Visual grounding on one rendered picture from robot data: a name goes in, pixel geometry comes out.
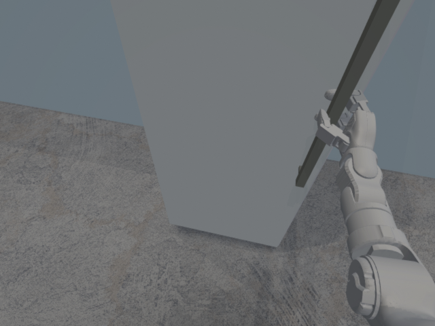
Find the fridge door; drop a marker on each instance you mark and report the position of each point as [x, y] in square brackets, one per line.
[228, 91]

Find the handle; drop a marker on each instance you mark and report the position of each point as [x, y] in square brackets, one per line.
[374, 29]

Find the right robot forearm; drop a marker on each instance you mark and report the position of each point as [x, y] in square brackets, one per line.
[369, 220]

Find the robot right hand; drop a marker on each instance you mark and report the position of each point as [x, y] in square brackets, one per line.
[357, 131]

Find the right robot upper arm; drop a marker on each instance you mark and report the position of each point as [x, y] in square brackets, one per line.
[391, 292]

